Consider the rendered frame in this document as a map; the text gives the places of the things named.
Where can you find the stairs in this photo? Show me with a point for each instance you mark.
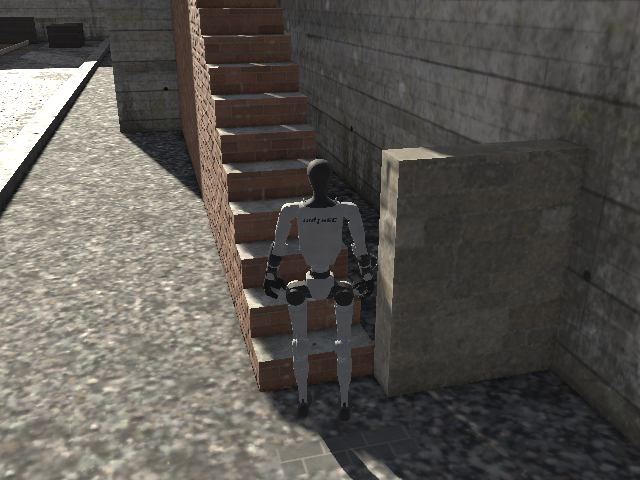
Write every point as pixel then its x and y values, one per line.
pixel 245 126

